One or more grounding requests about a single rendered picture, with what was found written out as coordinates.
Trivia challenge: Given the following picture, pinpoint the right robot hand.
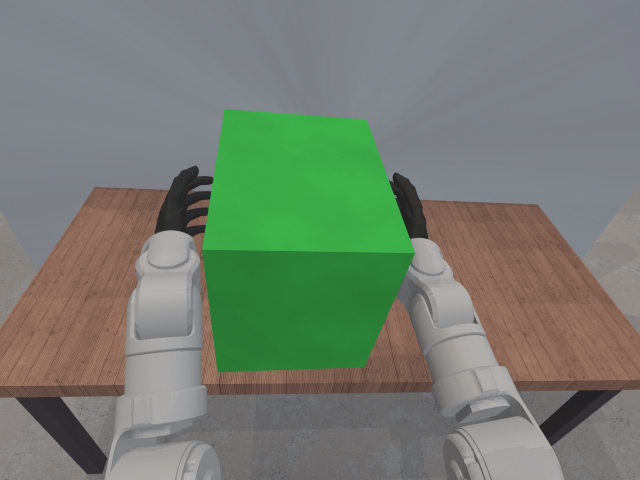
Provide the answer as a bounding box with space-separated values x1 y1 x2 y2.
389 173 429 239

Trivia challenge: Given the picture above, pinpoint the right robot upper arm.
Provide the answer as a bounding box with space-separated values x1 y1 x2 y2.
443 416 562 480

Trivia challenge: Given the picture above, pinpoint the table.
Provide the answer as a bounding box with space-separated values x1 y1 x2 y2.
0 187 640 474

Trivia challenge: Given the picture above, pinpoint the left robot upper arm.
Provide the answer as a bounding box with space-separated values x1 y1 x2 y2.
108 440 221 480

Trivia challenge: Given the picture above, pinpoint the left robot hand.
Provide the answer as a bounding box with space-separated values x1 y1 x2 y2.
155 166 213 237

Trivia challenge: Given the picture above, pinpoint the carton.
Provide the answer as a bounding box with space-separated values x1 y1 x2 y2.
202 109 415 372

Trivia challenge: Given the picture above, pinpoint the left robot forearm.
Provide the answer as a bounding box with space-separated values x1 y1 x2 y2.
104 230 207 480

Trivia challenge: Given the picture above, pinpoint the right robot forearm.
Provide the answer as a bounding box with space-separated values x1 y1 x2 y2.
396 238 564 480

